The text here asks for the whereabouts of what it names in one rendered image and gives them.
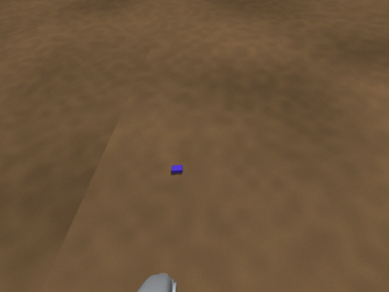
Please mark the small box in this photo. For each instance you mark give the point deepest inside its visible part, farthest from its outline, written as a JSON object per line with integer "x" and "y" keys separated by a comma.
{"x": 176, "y": 169}

